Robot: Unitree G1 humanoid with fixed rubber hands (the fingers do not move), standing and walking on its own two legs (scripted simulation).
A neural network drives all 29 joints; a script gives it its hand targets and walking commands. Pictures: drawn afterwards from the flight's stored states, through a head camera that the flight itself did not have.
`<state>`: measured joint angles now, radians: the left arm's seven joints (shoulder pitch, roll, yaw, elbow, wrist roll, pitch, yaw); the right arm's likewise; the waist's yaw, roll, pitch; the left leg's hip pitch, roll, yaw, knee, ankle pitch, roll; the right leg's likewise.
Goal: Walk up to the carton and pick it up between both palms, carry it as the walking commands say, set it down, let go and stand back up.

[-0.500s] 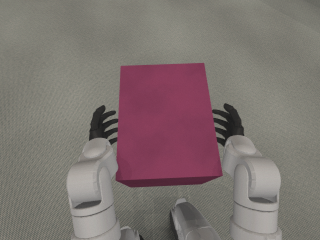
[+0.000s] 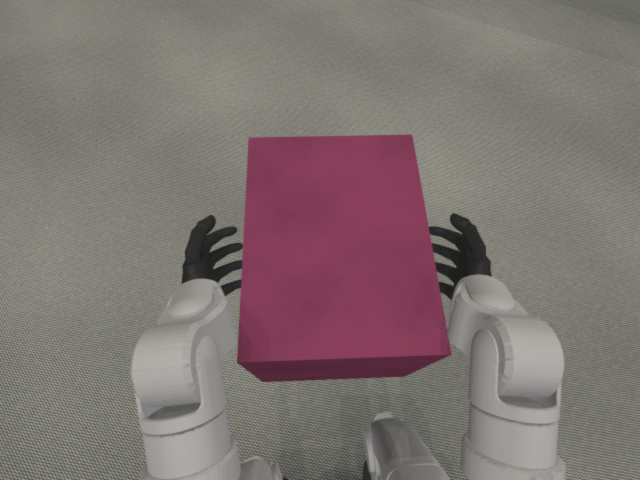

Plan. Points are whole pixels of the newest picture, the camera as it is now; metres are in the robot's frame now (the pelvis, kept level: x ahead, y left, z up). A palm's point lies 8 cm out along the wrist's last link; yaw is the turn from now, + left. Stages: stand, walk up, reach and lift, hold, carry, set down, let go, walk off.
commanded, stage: carry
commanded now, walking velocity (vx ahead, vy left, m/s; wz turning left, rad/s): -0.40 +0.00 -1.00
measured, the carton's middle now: (332, 266) +0.38 +0.00 -0.01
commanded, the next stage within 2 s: none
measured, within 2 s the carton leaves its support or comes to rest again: neither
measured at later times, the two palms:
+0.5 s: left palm (426, 373) +0.23 -0.08 +0.08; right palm out of the picture +0.09 -0.32 +0.08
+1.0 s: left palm out of the picture +0.01 -0.16 +0.08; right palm out of the picture -0.22 -0.33 +0.08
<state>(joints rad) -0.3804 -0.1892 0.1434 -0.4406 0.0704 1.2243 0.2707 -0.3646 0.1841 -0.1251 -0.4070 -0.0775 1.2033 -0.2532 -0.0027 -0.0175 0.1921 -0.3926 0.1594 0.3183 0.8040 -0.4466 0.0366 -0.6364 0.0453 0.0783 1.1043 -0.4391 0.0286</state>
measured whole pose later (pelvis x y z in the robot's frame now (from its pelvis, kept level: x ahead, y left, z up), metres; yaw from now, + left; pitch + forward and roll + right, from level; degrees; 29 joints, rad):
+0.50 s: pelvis -0.12 -0.03 +0.01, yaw -24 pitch +4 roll +2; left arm -0.38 -0.19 0.14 -0.47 0.07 1.19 0.26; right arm -0.37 0.18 -0.12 -0.43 -0.06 1.17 -0.26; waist -0.11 -0.06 0.22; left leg -0.37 0.03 0.14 0.69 -0.48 -0.05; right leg -0.56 0.18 0.32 0.50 0.02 0.02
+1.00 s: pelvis -0.29 +0.00 +0.00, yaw -50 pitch +1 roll +1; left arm -0.35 -0.18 0.14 -0.38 0.06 1.25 0.25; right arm -0.35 0.18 -0.12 -0.39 -0.10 1.24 -0.25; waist -0.06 -0.04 0.17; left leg -0.40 0.10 0.24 0.75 -0.35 0.02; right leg -0.63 0.13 0.25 0.90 -0.33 0.08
